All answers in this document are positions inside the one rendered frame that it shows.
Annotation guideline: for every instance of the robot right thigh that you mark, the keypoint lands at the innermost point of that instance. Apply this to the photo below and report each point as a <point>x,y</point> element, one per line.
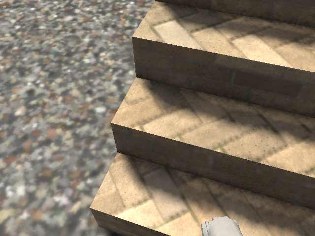
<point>220,226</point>

